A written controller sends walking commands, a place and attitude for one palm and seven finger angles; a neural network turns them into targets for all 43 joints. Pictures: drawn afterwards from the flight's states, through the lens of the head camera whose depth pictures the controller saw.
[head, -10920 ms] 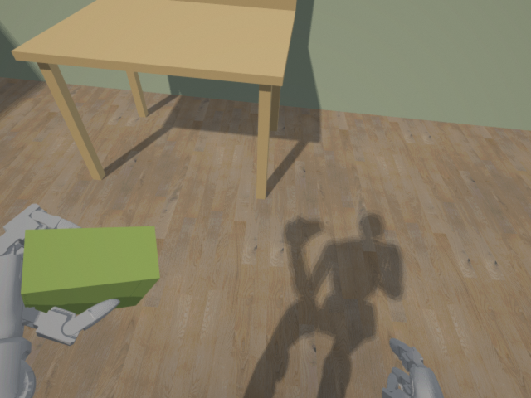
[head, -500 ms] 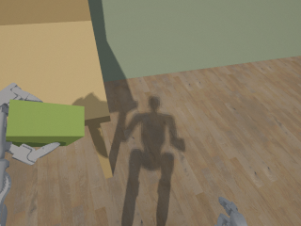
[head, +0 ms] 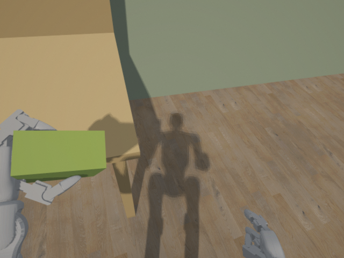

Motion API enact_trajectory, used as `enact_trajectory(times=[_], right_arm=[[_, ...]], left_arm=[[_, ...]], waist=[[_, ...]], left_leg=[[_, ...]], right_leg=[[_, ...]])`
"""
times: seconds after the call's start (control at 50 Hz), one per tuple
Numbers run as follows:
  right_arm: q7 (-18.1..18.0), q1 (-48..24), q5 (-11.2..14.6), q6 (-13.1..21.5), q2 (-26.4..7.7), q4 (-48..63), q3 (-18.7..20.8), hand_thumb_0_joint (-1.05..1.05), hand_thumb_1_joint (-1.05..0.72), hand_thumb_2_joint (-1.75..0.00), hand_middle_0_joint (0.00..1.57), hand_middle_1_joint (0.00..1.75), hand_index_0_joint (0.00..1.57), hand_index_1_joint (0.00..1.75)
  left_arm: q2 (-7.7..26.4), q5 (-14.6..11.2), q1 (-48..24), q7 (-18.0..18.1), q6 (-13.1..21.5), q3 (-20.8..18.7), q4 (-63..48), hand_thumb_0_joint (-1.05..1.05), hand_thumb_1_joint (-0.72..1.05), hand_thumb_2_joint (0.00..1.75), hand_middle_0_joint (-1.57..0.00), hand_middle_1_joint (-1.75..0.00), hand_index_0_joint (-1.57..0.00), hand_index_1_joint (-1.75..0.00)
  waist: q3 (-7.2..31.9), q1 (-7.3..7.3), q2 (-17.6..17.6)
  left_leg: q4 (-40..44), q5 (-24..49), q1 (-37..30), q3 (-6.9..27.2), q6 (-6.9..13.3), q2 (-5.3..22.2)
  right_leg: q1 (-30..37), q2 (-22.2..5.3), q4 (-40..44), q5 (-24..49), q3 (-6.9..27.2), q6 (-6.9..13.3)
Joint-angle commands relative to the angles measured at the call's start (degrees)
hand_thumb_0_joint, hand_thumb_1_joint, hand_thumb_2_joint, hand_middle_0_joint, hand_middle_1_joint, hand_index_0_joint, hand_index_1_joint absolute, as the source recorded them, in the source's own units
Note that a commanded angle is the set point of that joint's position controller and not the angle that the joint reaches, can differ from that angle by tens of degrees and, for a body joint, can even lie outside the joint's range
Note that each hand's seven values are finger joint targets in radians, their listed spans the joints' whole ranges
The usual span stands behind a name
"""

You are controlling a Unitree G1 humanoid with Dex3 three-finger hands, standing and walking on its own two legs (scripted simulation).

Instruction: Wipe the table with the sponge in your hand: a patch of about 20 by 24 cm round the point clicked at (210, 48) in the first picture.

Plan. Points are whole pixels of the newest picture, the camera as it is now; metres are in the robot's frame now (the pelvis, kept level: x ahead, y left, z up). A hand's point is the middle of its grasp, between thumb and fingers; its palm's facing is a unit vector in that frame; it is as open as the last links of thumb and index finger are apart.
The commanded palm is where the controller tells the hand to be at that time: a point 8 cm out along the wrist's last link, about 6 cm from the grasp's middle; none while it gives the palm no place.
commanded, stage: shuffle to correct the standing spot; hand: left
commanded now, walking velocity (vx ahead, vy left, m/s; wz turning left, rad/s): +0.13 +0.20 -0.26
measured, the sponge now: (74, 157) +0.24 +0.21 +0.15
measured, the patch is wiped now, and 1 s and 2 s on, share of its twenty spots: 0.00 0.00 0.00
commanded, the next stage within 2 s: come to a stop and stand still in 1.14 s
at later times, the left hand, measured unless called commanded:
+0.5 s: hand (55, 108) +0.32 +0.28 +0.18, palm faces +0.29 -0.88 -0.38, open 10.4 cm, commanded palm +0.25 +0.32 +0.18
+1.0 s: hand (12, 87) +0.36 +0.39 +0.18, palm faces +0.32 -0.82 -0.47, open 10.4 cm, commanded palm +0.29 +0.43 +0.18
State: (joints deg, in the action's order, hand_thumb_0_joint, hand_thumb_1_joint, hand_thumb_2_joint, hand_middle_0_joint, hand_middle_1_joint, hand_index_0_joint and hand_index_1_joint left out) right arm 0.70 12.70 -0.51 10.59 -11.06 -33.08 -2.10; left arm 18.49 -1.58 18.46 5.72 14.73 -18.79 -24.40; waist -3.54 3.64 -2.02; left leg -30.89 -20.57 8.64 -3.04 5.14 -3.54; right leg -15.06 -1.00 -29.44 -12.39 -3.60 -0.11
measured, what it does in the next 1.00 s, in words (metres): steps to the left: left foot, then right foot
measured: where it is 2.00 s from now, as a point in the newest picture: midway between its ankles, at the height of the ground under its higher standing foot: outside the picture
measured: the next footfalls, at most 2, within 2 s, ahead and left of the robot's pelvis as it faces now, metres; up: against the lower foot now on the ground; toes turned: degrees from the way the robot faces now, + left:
left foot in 0.30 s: +0.06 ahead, +0.11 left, +0.00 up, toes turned -3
right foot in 0.58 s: +0.14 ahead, -0.02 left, +0.00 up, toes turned -15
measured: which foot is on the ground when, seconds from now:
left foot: down 0.00-0.22, up 0.24-0.28, down 0.30-0.58, up 0.60-0.90, down 0.92-1.00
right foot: down 0.00-0.30, up 0.32-0.56, down 0.58-0.92, up 0.94-1.00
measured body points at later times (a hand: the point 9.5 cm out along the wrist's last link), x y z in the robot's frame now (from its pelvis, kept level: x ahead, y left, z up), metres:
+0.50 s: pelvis +0.06 +0.06 +0.00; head +0.09 +0.09 +0.45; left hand +0.29 +0.32 +0.20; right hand +0.20 -0.16 -0.08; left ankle +0.02 +0.11 -0.73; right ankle +0.07 -0.04 -0.68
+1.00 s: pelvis +0.11 +0.17 -0.02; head +0.14 +0.18 +0.43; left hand +0.34 +0.43 +0.20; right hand +0.26 -0.09 -0.09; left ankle +0.16 +0.32 -0.73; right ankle +0.10 +0.03 -0.72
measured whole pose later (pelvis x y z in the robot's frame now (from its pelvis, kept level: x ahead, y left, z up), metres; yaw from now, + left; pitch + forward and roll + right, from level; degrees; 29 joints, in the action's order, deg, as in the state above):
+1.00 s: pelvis +0.11 +0.17 -0.02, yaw -5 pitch -1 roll +2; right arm -2.5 11.1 0.7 7.5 -11.0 -32.8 1.8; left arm 27.2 -1.5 21.7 6.8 13.6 -25.3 -30.2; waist -5.5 -0.2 -4.4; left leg -39.4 -17.7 20.3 -1.8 -3.0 2.7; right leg -22.3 -7.1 -50.1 -27.6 -1.9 -1.6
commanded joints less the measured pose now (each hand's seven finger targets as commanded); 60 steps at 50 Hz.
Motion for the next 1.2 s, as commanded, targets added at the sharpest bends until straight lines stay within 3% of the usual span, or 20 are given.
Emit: enact_trajectory(times=[0.0, 0.12, 0.16, 0.2, 0.26, 0.28, 0.3, 0.38, 0.52, 0.56, 0.58, 0.6, 0.7, 0.82, 0.92, 1.0, 1.04, 1.06, 1.08, 1.18], right_arm=[[-0.82, -4.44, 0.33, 0.81, -8.56, 9.56, 4.03, 0.0, -0.9, -0.9, 0.2, 0.3, 0.2, 0.3], [-0.69, -4.93, 0.9, -2.82, -8.57, 11.61, 4.41, 0.0, -0.9, -0.9, 0.2, 0.3, 0.2, 0.3], [-0.44, -5.42, 1.1, -3.11, -8.84, 11.74, 4.87, 0.0, -0.9, -0.9, 0.2, 0.3, 0.2, 0.3], [0.5, -6.06, 0.94, -3.5, -8.92, 11.11, 4.71, 0.0, -0.9, -0.9, 0.2, 0.3, 0.2, 0.3], [-0.39, -5.16, 0.78, -4.98, -7.76, 9.52, 3.96, 0.0, -0.9, -0.9, 0.2, 0.3, 0.2, 0.3], [-0.64, -6.18, 1.15, -4.0, -8.96, 10.36, 4.34, 0.0, -0.9, -0.9, 0.2, 0.3, 0.2, 0.3], [-0.63, -6.17, 0.9, -2.75, -8.38, 11.57, 5.06, 0.0, -0.9, -0.9, 0.2, 0.3, 0.2, 0.3], [-0.25, -3.32, 0.47, -1.27, -7.94, 9.5, 5.08, 0.0, -0.9, -0.9, 0.2, 0.3, 0.2, 0.3], [0.14, -4.73, 0.65, -3.11, -7.91, 11.33, 3.99, 0.0, -0.9, -0.9, 0.2, 0.3, 0.2, 0.3], [0.2, -5.11, 1.13, -4.0, -7.72, 11.94, 4.48, 0.0, -0.9, -0.9, 0.2, 0.3, 0.2, 0.3], [0.32, -4.98, 0.37, -3.99, -9.42, 11.66, 4.79, 0.0, -0.9, -0.9, 0.2, 0.3, 0.2, 0.3], [0.58, -3.49, 0.2, -4.83, -8.65, 10.46, 4.82, 0.0, -0.9, -0.9, 0.2, 0.3, 0.2, 0.3], [0.29, -6.29, 0.21, -6.11, -6.13, 8.6, 3.38, 0.0, -0.9, -0.9, 0.2, 0.3, 0.2, 0.3], [-3.51, -5.09, -0.11, -1.25, -5.28, 7.06, 3.99, 0.0, -0.9, -0.9, 0.2, 0.3, 0.2, 0.3], [-3.27, -2.85, 1.59, 0.1, -9.17, 9.59, 6.43, 0.0, -0.9, -0.9, 0.2, 0.3, 0.2, 0.3], [-1.81, -3.81, 1.8, 0.43, -8.37, 8.85, 5.9, 0.0, -0.9, -0.9, 0.2, 0.3, 0.2, 0.3], [-0.94, -4.12, 1.5, 0.76, -7.57, 9.02, 4.8, 0.0, -0.9, -0.9, 0.2, 0.3, 0.2, 0.3], [-0.72, -4.89, 1.12, 0.45, -6.08, 9.49, 4.21, 0.0, -0.9, -0.9, 0.2, 0.3, 0.2, 0.3], [-0.42, -5.01, 1.15, 0.39, -6.77, 8.99, 4.44, 0.0, -0.9, -0.9, 0.2, 0.3, 0.2, 0.3], [-1.81, -7.05, 0.55, -1.55, -4.73, 6.57, 2.79, 0.0, -0.9, -0.9, 0.2, 0.3, 0.2, 0.3]], left_arm=[[12.02, -1.25, -4.42, 0.93, 3.77, -6.77, -14.06, 0.0, 0.1, 1.3, -1.2, -1.6, -1.2, -1.6], [13.71, -2.74, 2.03, 0.42, 3.19, -10.42, -14.13, 0.0, 0.1, 1.3, -1.2, -1.6, -1.2, -1.6], [14.01, -3.29, 2.88, 0.57, 3.37, -10.58, -15.3, 0.0, 0.1, 1.3, -1.2, -1.6, -1.2, -1.6], [13.36, -2.81, 1.46, 1.25, 4.23, -10.55, -17.94, 0.0, 0.1, 1.3, -1.2, -1.6, -1.2, -1.6], [13.16, -2.2, -2.86, 0.87, 3.75, -9.41, -23.94, 0.0, 0.1, 1.3, -1.2, -1.6, -1.2, -1.6], [12.31, -1.75, -5.35, 0.56, 4.21, -7.51, -26.72, 0.0, 0.1, 1.3, -1.2, -1.6, -1.2, -1.6], [13.71, -0.57, -6.29, 0.83, 4.72, -8.19, -27.99, 0.0, 0.1, 1.3, -1.2, -1.6, -1.2, -1.6], [12.89, 0.05, -6.21, 1.22, 3.13, -7.2, -21.34, 0.0, 0.1, 1.3, -1.2, -1.6, -1.2, -1.6], [14.24, -1.63, 7.53, 0.72, 1.25, -11.23, -15.71, 0.0, 0.1, 1.3, -1.2, -1.6, -1.2, -1.6], [16.05, -1.92, 12.76, 1.0, 1.61, -13.54, -11.72, 0.0, 0.1, 1.3, -1.2, -1.6, -1.2, -1.6], [16.5, -2.8, 11.22, 1.31, 2.39, -15.6, -12.15, 0.0, 0.1, 1.3, -1.2, -1.6, -1.2, -1.6], [16.84, -2.9, 10.79, 1.73, 2.82, -17.23, -13.32, 0.0, 0.1, 1.3, -1.2, -1.6, -1.2, -1.6], [15.74, -1.2, 3.84, 1.81, 3.04, -13.33, -21.22, 0.0, 0.1, 1.3, -1.2, -1.6, -1.2, -1.6], [16.47, -0.32, -1.27, 3.13, 0.93, -10.52, -21.25, 0.0, 0.1, 1.3, -1.2, -1.6, -1.2, -1.6], [15.94, -0.83, 1.54, 2.39, 2.66, -12.99, -17.97, 0.0, 0.1, 1.3, -1.2, -1.6, -1.2, -1.6], [14.23, -1.05, 4.18, 1.81, 2.85, -12.54, -19.03, 0.0, 0.1, 1.3, -1.2, -1.6, -1.2, -1.6], [15.15, -0.34, 4.75, 2.38, 2.39, -11.92, -21.53, 0.0, 0.1, 1.3, -1.2, -1.6, -1.2, -1.6], [16.95, -0.32, 5.91, 2.92, 1.75, -12.28, -20.75, 0.0, 0.1, 1.3, -1.2, -1.6, -1.2, -1.6], [16.35, -1.52, 5.04, 3.49, 1.44, -12.16, -21.17, 0.0, 0.1, 1.3, -1.2, -1.6, -1.2, -1.6], [15.59, -0.23, 4.47, 4.68, 1.12, -13.45, -17.88, 0.0, 0.1, 1.3, -1.2, -1.6, -1.2, -1.6]], waist=[[9.39, -2.75, 6.77], [12.46, -1.63, 1.8], [13.89, -1.05, -4.32], [10.17, -1.44, -6.87], [7.56, -5.67, 10.97], [6.79, -5.26, 25.64], [8.08, -4.19, 27.26], [7.24, -4.86, 9.64], [11.35, -1.74, 8.59], [18.49, -0.1, -8.61], [16.64, -1.78, -9.02], [13.25, -2.51, -4.69], [6.69, -4.14, -1.38], [6.18, -3.18, -1.03], [9.29, -3.21, 12.95], [11.87, -2.9, 18.45], [13.04, -2.45, 6.88], [13.11, -2.78, -7.35], [12.17, -1.75, -12.15], [10.52, -3.33, -9.6]], left_leg=[[6.34, 19.23, 6.91, 6.49, -7.26, 6.61], [-6.33, 33.99, 11.15, 2.54, -9.94, 5.81], [-20.49, 23.68, 19.28, 2.17, -10.47, 2.36], [-23.15, -11.39, 26.31, 15.16, -6.19, 8.24], [6.2, 1.66, -0.97, 8.67, -4.66, 5.72], [14.04, 7.99, -4.29, 20.3, -3.28, 13.16], [13.44, 16.63, -5.17, 23.36, 1.69, 17.15], [6.62, 41.95, -12.0, 15.37, -0.39, 15.66], [-4.96, 42.72, 6.34, 4.17, -7.16, 9.14], [-36.11, 10.19, 30.0, 1.48, -7.41, 3.0], [-47.3, -7.41, 34.5, 8.46, -5.72, 3.5], [-49.45, -6.89, 33.93, 14.54, -6.14, 7.57], [-33.33, 2.71, 18.18, 7.73, -6.47, 11.63], [-5.11, 6.43, 2.78, -6.9, -6.4, 2.91], [6.52, 37.33, 3.08, 15.39, 1.81, 17.56], [-1.16, 35.3, 6.2, 5.69, 0.45, 14.19], [-9.49, 16.88, 16.9, 1.05, -3.51, 8.54], [-21.24, 4.4, 24.89, -2.68, -6.45, 2.37], [-30.99, -8.34, 27.55, 2.37, -7.53, 3.6], [-15.71, -6.27, 16.15, 5.65, -6.03, 8.54]], right_leg=[[10.64, -2.64, -3.21, 12.96, 6.3, 4.85], [16.58, -4.2, -6.51, 21.25, 7.89, 7.77], [20.55, -12.23, -3.84, 26.67, 19.29, 14.14], [16.24, -22.12, -1.3, 26.44, 31.35, 16.06], [-9.59, -6.35, -11.85, 2.93, 10.3, 3.84], [-17.61, 2.78, -25.5, -11.63, 0.94, 0.55], [-20.22, 3.58, -34.52, -21.26, 1.2, 0.74], [-24.08, 0.19, -34.8, -13.21, 1.53, 1.36], [11.27, 1.88, 0.87, 7.71, -7.9, 3.05], [33.75, -17.4, 0.86, 27.76, 14.77, 12.83], [25.69, -28.44, 5.58, 27.44, 30.96, 16.82], [17.71, -30.4, 7.89, 19.77, 31.42, 16.52], [-10.47, -18.4, 11.02, 1.29, 10.75, 8.97], [-7.35, -14.21, 3.67, -9.57, 3.9, 4.37], [-9.46, 0.07, -26.47, -17.71, -2.61, -1.25], [-0.9, -0.88, -11.07, -7.67, -2.75, -0.62], [11.89, -6.84, 1.68, 13.68, 4.5, 1.33], [14.76, -19.11, 5.42, 24.57, 23.77, 6.4], [13.68, -26.13, 7.0, 29.79, 28.11, 10.39], [4.53, -19.28, -1.31, 29.11, 9.81, 7.03]])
